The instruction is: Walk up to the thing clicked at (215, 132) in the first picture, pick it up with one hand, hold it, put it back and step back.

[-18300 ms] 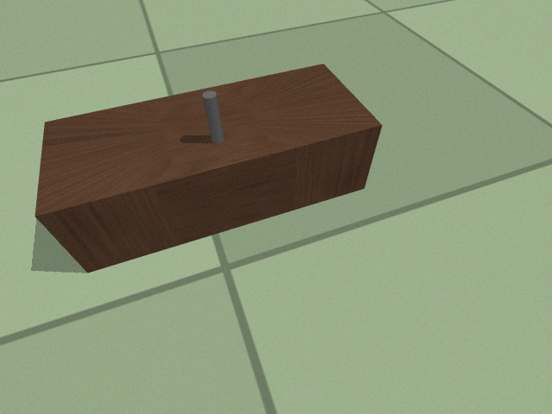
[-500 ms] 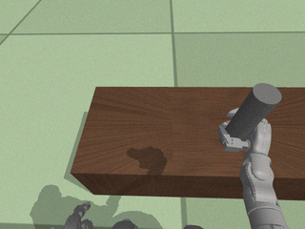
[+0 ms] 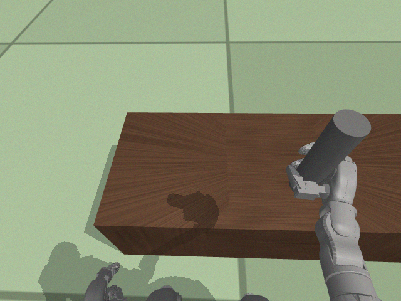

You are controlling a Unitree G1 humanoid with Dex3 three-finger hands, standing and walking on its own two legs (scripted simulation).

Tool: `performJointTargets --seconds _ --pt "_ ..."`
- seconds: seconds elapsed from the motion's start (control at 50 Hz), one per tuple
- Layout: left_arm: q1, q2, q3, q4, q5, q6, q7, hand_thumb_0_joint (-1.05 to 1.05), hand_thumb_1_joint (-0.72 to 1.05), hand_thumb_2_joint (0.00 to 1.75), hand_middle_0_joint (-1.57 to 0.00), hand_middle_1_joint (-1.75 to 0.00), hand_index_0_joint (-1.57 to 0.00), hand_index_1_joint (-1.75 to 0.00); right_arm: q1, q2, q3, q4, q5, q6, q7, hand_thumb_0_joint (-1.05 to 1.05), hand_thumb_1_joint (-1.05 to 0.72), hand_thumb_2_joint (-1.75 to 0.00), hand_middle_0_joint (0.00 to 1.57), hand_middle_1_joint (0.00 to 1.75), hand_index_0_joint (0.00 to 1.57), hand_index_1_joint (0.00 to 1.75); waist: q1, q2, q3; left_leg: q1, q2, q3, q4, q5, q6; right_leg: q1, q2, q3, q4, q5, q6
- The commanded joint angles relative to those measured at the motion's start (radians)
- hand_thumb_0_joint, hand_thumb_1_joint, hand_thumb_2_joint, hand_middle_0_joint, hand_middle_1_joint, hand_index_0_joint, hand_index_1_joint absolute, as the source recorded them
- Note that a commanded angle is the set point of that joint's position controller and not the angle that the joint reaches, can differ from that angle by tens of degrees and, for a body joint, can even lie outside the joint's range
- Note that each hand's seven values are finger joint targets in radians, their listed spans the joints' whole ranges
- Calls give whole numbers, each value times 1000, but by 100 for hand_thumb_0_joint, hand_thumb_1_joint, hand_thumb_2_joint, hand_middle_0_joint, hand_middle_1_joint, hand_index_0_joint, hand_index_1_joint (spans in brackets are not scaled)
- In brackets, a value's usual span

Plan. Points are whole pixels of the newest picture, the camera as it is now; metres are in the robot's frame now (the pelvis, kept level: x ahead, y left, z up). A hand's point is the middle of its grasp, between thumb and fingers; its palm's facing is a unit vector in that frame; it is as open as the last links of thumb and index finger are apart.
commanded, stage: hold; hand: right
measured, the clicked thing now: (321, 159) +0.33 -0.19 +0.11
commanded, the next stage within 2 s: crouch in 0.10 s
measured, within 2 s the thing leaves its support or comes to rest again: neither
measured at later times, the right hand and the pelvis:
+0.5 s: hand (303, 175) +0.35 -0.19 +0.03, palm faces +0.29 +0.96 +0.02, open 7.3 cm; pelvis -0.01 +0.00 -0.01, yaw +0 degrees
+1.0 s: hand (289, 166) +0.46 -0.22 -0.10, palm faces +0.29 +0.96 +0.00, open 7.2 cm; pelvis -0.03 +0.00 -0.12, yaw +1 degrees
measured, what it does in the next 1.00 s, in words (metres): lowers itself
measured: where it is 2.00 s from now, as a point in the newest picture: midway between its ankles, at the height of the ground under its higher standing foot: outside the picture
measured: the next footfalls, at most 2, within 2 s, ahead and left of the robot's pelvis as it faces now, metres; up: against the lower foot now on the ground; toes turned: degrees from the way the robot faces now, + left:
none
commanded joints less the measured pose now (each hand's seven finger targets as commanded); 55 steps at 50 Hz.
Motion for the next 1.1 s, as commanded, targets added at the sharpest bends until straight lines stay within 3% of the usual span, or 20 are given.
performJointTargets --seconds 0.0,0.08,0.1,0.12,0.18,0.2,0.28,0.34,0.44,0.48,0.54,0.62,0.74,0.76,0.78,0.9,0.96,0.98,1.04,1.08 --pt "-28 122 51 -124 1 -46 15 0 90 90 -20 -31 -20 -31 -290 -123 -33 -238 3 -75 3 0 -43 -135 137 147 139 147 12 9 -282 229 -28 4 -98 154 21 27 33 -22 -137 189 -18" --pt "-23 135 57 -115 0 -45 18 0 89 90 -20 -31 -20 -31 -244 -131 -45 -184 -3 -66 1 0 -40 -135 137 147 140 147 9 13 -243 210 -32 9 -97 149 23 19 29 -18 -146 191 -15" --pt "-42 110 39 -126 0 -45 16 0 90 90 -20 -31 -20 -31 -295 -111 -22 -221 4 -77 6 0 -40 -134 136 146 139 146 15 20 -230 199 -31 9 -95 140 22 5 28 -18 -144 180 -17" --pt "-29 120 49 -118 2 -45 16 0 90 90 -20 -31 -20 -31 -298 -135 -53 -223 5 -82 2 0 -40 -135 136 146 139 146 8 5 -265 216 -30 7 -94 142 23 13 29 -18 -142 181 -15" --pt "-45 111 39 -138 1 -45 12 0 89 91 -20 -32 -21 -31 -275 -126 -32 -251 3 -81 5 0 -34 -139 138 151 142 151 -6 -15 -254 225 -32 12 -98 125 26 8 31 -18 -157 173 -12" --pt "-36 121 49 -127 2 -47 14 0 88 92 -20 -30 -19 -31 -265 -118 -34 -230 3 -79 5 0 -42 -131 139 143 140 143 5 -3 -266 218 -34 12 -96 129 24 21 29 -16 -153 173 -12" --pt "-41 123 48 -119 2 -50 15 0 89 93 -20 -30 -19 -31 -295 -119 -31 -176 5 -87 17 0 -44 -130 140 145 141 145 25 28 -213 166 -33 8 -96 71 20 -27 27 -16 -145 105 -22" --pt "-39 127 55 -107 7 -53 13 0 89 92 -20 -30 -19 -31 -332 -139 -69 -113 9 -107 23 0 -42 -129 139 144 140 144 27 41 -202 126 -29 0 -82 17 18 -79 28 -14 -125 47 -27" --pt "7 143 65 -79 22 -54 1 0 89 92 -20 -30 -20 -31 -444 -163 -95 5 -6 -174 31 0 -40 -130 139 145 141 145 45 4 -285 29 -23 -4 32 103 26 -113 25 2 -39 141 -16" --pt "10 141 66 -71 28 -51 -4 0 88 92 -20 -31 -20 -31 -497 -174 -114 94 -10 -206 36 0 -40 -131 137 145 139 145 56 22 -273 -26 -17 -16 68 69 23 -189 31 -2 14 95 -24" --pt "37 157 69 -64 37 -53 -13 0 88 92 -21 -31 -20 -32 -629 -235 -151 162 -19 -257 38 0 -35 -132 136 146 139 146 68 -6 -354 -129 -18 -21 148 26 25 -267 32 2 84 43 -23" --pt "77 182 65 -62 47 -49 -26 0 88 92 -21 -31 -20 -32 -754 -312 -185 260 -28 -316 53 0 -32 -134 136 147 140 147 73 -50 -480 -232 -21 -17 256 43 31 -323 29 7 183 82 -14" --pt "126 206 54 -66 43 -31 -44 0 86 92 -20 -30 -19 -31 -829 -416 -258 403 -27 -336 94 0 -31 -131 135 145 138 145 77 -40 -628 -213 -14 -37 364 119 40 -492 37 -7 312 139 -21" --pt "122 213 54 -76 42 -28 -46 0 86 92 -20 -31 -19 -32 -878 -406 -250 405 -25 -339 104 0 -36 -131 134 144 137 144 97 -40 -639 -250 -16 -32 382 134 42 -491 37 -2 331 157 -21" --pt "130 218 55 -74 43 -26 -49 0 86 93 -20 -30 -19 -32 -887 -433 -273 420 -25 -338 108 0 -38 -132 135 144 137 144 88 -64 -655 -262 -16 -32 397 132 45 -507 37 -2 344 157 -20" --pt "171 233 56 -52 44 -5 -65 0 87 92 -21 -31 -20 -32 -964 -499 -332 476 -36 -329 132 0 -37 -130 131 141 134 141 116 -68 -683 -363 -23 -19 472 125 54 -562 29 17 414 172 -22" --pt "167 238 55 -55 48 5 -71 0 87 92 -21 -31 -20 -32 -957 -529 -354 513 -46 -325 132 0 -39 -129 132 140 134 140 113 -88 -668 -419 -26 -15 498 71 55 -598 26 18 438 121 -23" --pt "171 234 55 -56 49 6 -72 0 87 92 -21 -31 -20 -32 -991 -517 -343 512 -49 -324 137 0 -38 -127 130 138 132 138 135 -81 -667 -443 -26 -15 506 53 54 -620 25 21 454 96 -27" --pt "175 243 50 -55 52 10 -71 0 87 92 -21 -31 -20 -31 -1039 -593 -381 483 -57 -324 135 0 -38 -127 129 137 131 137 123 -121 -709 -459 -24 -22 532 39 55 -643 26 15 481 76 -28" --pt "185 244 51 -46 55 13 -71 0 87 92 -21 -31 -20 -32 -1065 -573 -363 504 -63 -317 139 0 -38 -126 128 136 130 136 144 -129 -716 -498 -25 -15 557 40 57 -655 23 23 498 83 -26"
